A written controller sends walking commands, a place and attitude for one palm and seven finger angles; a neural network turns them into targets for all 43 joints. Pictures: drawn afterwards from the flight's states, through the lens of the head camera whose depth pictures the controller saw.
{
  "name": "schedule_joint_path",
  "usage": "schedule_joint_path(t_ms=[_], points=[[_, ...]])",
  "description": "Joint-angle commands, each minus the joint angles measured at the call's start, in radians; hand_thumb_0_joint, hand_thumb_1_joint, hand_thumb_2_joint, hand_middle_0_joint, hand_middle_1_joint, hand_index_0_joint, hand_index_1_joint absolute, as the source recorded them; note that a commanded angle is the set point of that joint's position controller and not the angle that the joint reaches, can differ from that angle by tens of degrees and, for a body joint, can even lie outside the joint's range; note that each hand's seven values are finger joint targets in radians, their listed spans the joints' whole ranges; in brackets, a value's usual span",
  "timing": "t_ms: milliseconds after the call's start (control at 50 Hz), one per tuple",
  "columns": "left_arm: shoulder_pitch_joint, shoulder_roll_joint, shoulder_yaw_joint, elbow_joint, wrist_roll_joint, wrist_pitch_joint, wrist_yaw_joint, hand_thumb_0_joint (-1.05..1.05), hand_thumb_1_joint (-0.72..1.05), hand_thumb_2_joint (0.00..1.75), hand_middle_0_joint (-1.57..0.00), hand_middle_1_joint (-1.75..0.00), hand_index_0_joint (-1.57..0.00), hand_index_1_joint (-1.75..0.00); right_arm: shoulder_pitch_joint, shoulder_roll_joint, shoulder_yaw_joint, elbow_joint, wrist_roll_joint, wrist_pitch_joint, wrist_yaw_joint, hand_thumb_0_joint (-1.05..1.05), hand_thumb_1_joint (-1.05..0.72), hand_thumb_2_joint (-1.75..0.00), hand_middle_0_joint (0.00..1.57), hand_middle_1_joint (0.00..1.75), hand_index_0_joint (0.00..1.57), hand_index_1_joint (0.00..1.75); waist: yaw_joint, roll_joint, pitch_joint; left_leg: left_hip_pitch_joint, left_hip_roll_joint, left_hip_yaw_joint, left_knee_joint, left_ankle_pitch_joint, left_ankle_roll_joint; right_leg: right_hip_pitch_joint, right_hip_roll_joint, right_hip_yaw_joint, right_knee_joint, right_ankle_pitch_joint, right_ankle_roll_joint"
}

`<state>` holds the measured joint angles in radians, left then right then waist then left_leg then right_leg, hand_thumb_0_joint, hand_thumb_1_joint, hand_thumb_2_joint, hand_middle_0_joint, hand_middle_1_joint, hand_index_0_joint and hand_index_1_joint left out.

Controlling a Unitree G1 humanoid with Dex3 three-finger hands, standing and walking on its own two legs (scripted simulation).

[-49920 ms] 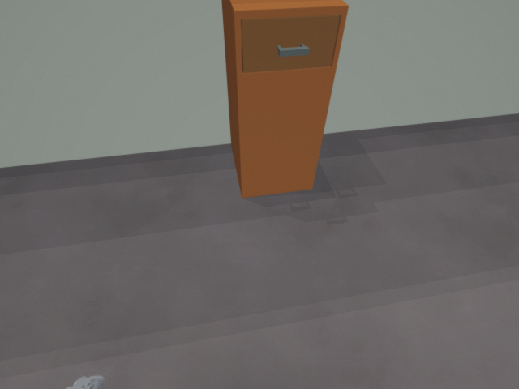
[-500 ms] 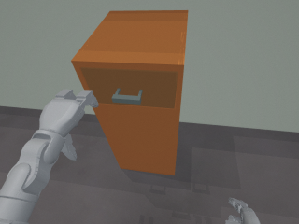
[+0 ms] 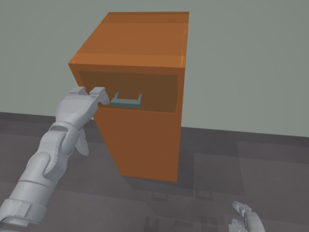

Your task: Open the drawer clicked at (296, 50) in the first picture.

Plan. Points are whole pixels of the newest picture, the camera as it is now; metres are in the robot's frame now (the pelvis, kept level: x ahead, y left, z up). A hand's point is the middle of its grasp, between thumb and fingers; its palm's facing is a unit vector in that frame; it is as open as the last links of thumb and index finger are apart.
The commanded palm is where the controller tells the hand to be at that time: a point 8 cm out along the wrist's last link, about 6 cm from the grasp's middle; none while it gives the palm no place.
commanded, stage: move the hooked fingers above the handle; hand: left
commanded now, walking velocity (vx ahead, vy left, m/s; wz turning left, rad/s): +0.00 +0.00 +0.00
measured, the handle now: (127, 99) +0.53 +0.17 +0.02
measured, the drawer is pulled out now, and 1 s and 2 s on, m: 0.00 0.00 0.00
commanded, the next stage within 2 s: lower the fingers behind the handle in 1.82 s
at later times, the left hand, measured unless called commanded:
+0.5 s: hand (105, 110) +0.41 +0.20 +0.09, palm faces -0.01 -0.04 -1.00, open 13.8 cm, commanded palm +0.40 +0.20 +0.15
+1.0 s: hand (119, 102) +0.46 +0.17 +0.07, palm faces -0.03 -0.05 -1.00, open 13.8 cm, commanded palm +0.45 +0.18 +0.13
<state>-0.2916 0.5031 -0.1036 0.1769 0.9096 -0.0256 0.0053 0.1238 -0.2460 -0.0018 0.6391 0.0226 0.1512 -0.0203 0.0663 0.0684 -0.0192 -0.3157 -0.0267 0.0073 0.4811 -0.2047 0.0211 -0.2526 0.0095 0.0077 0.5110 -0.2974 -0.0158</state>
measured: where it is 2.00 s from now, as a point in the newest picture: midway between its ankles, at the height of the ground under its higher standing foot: outside the picture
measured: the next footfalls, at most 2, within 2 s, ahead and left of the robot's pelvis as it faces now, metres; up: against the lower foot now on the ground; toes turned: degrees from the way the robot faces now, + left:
none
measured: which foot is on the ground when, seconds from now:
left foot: down 0.00-1.00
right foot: down 0.00-1.00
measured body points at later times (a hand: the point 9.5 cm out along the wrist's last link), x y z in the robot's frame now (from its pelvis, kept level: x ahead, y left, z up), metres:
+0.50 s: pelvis +0.02 -0.01 -0.01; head +0.05 -0.04 +0.44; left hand +0.41 +0.20 +0.14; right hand +0.16 -0.26 -0.14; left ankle +0.03 +0.11 -0.74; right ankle -0.02 -0.11 -0.74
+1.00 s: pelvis +0.03 -0.01 -0.01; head +0.07 -0.03 +0.44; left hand +0.46 +0.17 +0.12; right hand +0.12 -0.27 -0.15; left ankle +0.03 +0.11 -0.74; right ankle -0.02 -0.11 -0.74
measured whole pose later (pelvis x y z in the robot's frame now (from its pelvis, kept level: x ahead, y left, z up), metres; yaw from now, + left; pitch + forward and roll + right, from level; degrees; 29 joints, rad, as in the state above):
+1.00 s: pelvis +0.03 -0.01 -0.01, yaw -1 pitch +10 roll +1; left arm -0.64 0.42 -0.16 0.67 0.99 -0.03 0.10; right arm 0.25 -0.25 -0.06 0.67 0.02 0.18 -0.03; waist -0.02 0.04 -0.10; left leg -0.48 -0.01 0.02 0.61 -0.30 0.01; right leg -0.42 0.02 0.02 0.63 -0.38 -0.03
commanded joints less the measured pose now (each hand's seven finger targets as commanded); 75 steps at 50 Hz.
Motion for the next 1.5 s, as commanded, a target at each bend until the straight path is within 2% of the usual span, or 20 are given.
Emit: schedule_joint_path(t_ms=[0,200,340,380,480,520,540,600,620,660,780,960,1060,1200,1260,1280,1340,1380,1460,1480], points=[[-0.348,0.182,0.109,-0.153,-0.003,0.028,0.036,0.0,-0.5,0.3,-0.3,-1.2,-0.3,-1.2,-0.087,-0.117,-0.038,-0.144,0.005,-0.028,0.0,0.0,-0.9,-0.9,0.2,0.3,0.2,0.3,-0.016,-0.051,-0.268,0.155,0.0,0.011,-0.027,0.193,0.012,0.024,0.007,-0.009,-0.064,0.224,-0.017],[-0.392,0.226,0.159,-0.091,0.0,-0.006,0.056,0.0,-0.5,0.3,-0.3,-1.2,-0.3,-1.2,-0.037,-0.123,-0.052,-0.131,0.005,-0.026,-0.011,0.0,-0.9,-0.9,0.2,0.3,0.2,0.3,-0.018,-0.087,-0.297,0.126,-0.005,0.016,0.011,0.235,0.02,0.022,0.009,0.0,-0.032,0.296,-0.014],[-0.505,0.178,0.1,-0.014,0.02,0.012,0.087,0.0,-0.5,0.3,-0.3,-1.2,-0.3,-1.2,-0.005,-0.125,-0.064,-0.113,0.007,-0.026,-0.013,0.0,-0.9,-0.9,0.2,0.3,0.2,0.3,-0.043,-0.079,-0.33,0.131,-0.005,0.024,0.04,0.244,0.023,-0.011,0.01,0.003,-0.012,0.32,-0.013],[-0.54,0.2,0.109,0.029,0.027,0.016,0.086,0.0,-0.5,0.3,-0.3,-1.2,-0.3,-1.2,0.008,-0.13,-0.064,-0.105,0.009,-0.023,-0.015,0.0,-0.9,-0.9,0.2,0.3,0.2,0.3,-0.051,-0.075,-0.328,0.118,-0.004,0.023,0.046,0.238,0.022,-0.017,0.011,0.003,-0.008,0.317,-0.015],[-0.611,0.144,0.051,0.064,0.031,0.01,0.079,0.0,-0.5,0.3,-0.3,-1.2,-0.3,-1.2,0.037,-0.127,-0.07,-0.11,0.008,-0.017,-0.016,0.0,-0.9,-0.9,0.2,0.3,0.2,0.3,-0.064,-0.073,-0.367,0.127,-0.005,0.018,0.07,0.274,0.027,-0.033,0.012,0.001,0.014,0.354,-0.017],[-0.593,0.193,0.102,0.111,0.036,0.007,0.084,0.0,-0.5,0.3,-0.3,-1.2,-0.3,-1.2,0.045,-0.13,-0.071,-0.105,0.006,-0.011,-0.017,0.0,-0.9,-0.9,0.2,0.3,0.2,0.3,-0.054,-0.081,-0.371,0.107,-0.008,0.021,0.078,0.279,0.026,-0.022,0.013,0.005,0.023,0.377,-0.017],[-0.612,0.16,0.072,0.121,0.036,0.006,0.084,0.0,-0.5,0.3,-0.3,-1.2,-0.3,-1.2,0.048,-0.128,-0.07,-0.104,0.005,-0.01,-0.017,0.0,-0.9,-0.9,0.2,0.3,0.2,0.3,-0.061,-0.088,-0.373,0.103,-0.008,0.025,0.08,0.283,0.027,-0.023,0.011,0.005,0.025,0.394,-0.015],[-0.626,0.186,0.104,0.148,0.045,0.001,0.098,0.0,-0.5,0.3,-0.3,-1.2,-0.3,-1.2,0.06,-0.13,-0.076,-0.101,0.006,-0.004,-0.013,0.0,-0.9,-0.9,0.2,0.3,0.2,0.3,-0.057,-0.09,-0.382,0.089,-0.007,0.028,0.093,0.307,0.025,-0.021,0.013,0.006,0.039,0.423,-0.017],[-0.631,0.156,0.078,0.144,0.047,0.003,0.1,0.0,-0.5,0.3,-0.3,-1.2,-0.3,-1.2,0.066,-0.128,-0.076,-0.104,0.004,-0.003,-0.01,0.0,-0.9,-0.9,0.2,0.3,0.2,0.3,-0.057,-0.085,-0.396,0.093,-0.008,0.029,0.097,0.325,0.025,-0.019,0.013,0.003,0.046,0.442,-0.017],[-0.626,0.191,0.113,0.2,0.056,0.012,0.11,0.0,-0.5,0.3,-0.3,-1.2,-0.3,-1.2,0.075,-0.134,-0.077,-0.1,0.003,0.003,-0.01,0.0,-0.9,-0.9,0.2,0.3,0.2,0.3,-0.057,-0.103,-0.396,0.068,-0.01,0.032,0.1,0.315,0.023,-0.011,0.013,0.004,0.048,0.431,-0.017],[-0.702,0.134,0.056,0.201,0.064,0.014,0.127,0.0,-0.5,0.3,-0.3,-1.2,-0.3,-1.2,0.1,-0.129,-0.089,-0.094,0.005,0.006,-0.005,0.0,-0.9,-0.9,0.2,0.3,0.2,0.3,-0.078,-0.07,-0.437,0.091,-0.008,0.032,0.122,0.354,0.026,-0.035,0.017,0.006,0.062,0.472,-0.017],[-0.818,0.147,0.065,0.334,0.079,-0.003,0.157,0.0,-0.5,0.3,-0.3,-1.2,-0.3,-1.2,0.152,-0.133,-0.097,-0.062,-0.001,0.008,-0.011,0.0,-0.9,-0.9,0.2,0.3,0.2,0.3,-0.103,-0.091,-0.433,0.057,-0.009,0.032,0.134,0.315,0.026,-0.067,0.018,0.008,0.064,0.436,-0.017],[-0.927,0.09,0.012,0.443,0.091,0.016,0.189,0.0,-0.5,0.3,-0.3,-1.2,-0.3,-1.2,0.185,-0.135,-0.1,-0.044,0.0,0.003,-0.007,0.0,-0.9,-0.9,0.2,0.3,0.2,0.3,-0.145,-0.08,-0.395,0.043,-0.002,0.027,0.14,0.256,0.025,-0.155,0.026,-0.002,0.059,0.334,-0.018],[-0.976,0.18,0.083,0.522,0.111,0.027,0.208,0.0,-0.5,0.3,-0.3,-1.2,-0.3,-1.2,0.233,-0.143,-0.1,-0.046,-0.006,-0.001,-0.012,0.0,-0.9,-0.9,0.2,0.3,0.2,0.3,-0.13,-0.065,-0.504,0.019,0.0,0.032,0.153,0.279,0.028,-0.11,0.028,0.006,0.082,0.378,-0.017],[-0.964,0.149,0.065,0.537,0.109,0.03,0.204,0.0,-0.5,0.3,-0.3,-1.2,-0.3,-1.2,0.234,-0.143,-0.102,-0.046,-0.004,0.003,-0.012,0.0,-0.9,-0.9,0.2,0.3,0.2,0.3,-0.143,-0.099,-0.467,0.004,0.003,0.034,0.15,0.279,0.029,-0.114,0.028,0.003,0.073,0.376,-0.015],[-0.968,0.177,0.082,0.529,0.113,0.027,0.206,0.0,-0.5,0.3,-0.3,-1.2,-0.3,-1.2,0.237,-0.146,-0.102,-0.044,-0.001,0.004,-0.012,0.0,-0.9,-0.9,0.2,0.3,0.2,0.3,-0.136,-0.082,-0.471,0.007,0.004,0.036,0.145,0.268,0.028,-0.119,0.03,0.004,0.073,0.364,-0.014],[-0.979,0.135,0.045,0.532,0.108,0.031,0.21,0.0,-0.5,0.3,-0.3,-1.2,-0.3,-1.2,0.235,-0.144,-0.102,-0.045,0.0,0.0,-0.014,0.0,-0.9,-0.9,0.2,0.3,0.2,0.3,-0.149,-0.08,-0.434,0.011,0.007,0.034,0.133,0.226,0.03,-0.149,0.032,0.001,0.057,0.309,-0.015],[-0.97,0.193,0.089,0.529,0.111,0.019,0.209,0.0,-0.5,0.3,-0.3,-1.2,-0.3,-1.2,0.24,-0.149,-0.101,-0.048,0.001,-0.001,-0.017,0.0,-0.9,-0.9,0.2,0.3,0.2,0.3,-0.135,-0.092,-0.457,0.0,0.005,0.033,0.128,0.223,0.032,-0.117,0.031,0.007,0.056,0.313,-0.014],[-0.99,0.163,0.055,0.557,0.115,0.019,0.211,0.0,-0.5,0.3,-0.3,-1.2,-0.3,-1.2,0.239,-0.146,-0.098,-0.046,0.004,-0.008,-0.021,0.0,-0.9,-0.9,0.2,0.3,0.2,0.3,-0.157,-0.072,-0.398,-0.011,0.008,0.035,0.121,0.173,0.03,-0.163,0.03,0.004,0.041,0.243,-0.016],[-0.995,0.188,0.074,0.562,0.119,0.019,0.213,0.0,-0.5,0.3,-0.3,-1.2,-0.3,-1.2,0.247,-0.15,-0.098,-0.043,0.006,-0.011,-0.021,0.0,-0.9,-0.9,0.2,0.3,0.2,0.3,-0.151,-0.063,-0.403,-0.006,0.01,0.033,0.118,0.162,0.03,-0.174,0.033,0.003,0.042,0.224,-0.016]])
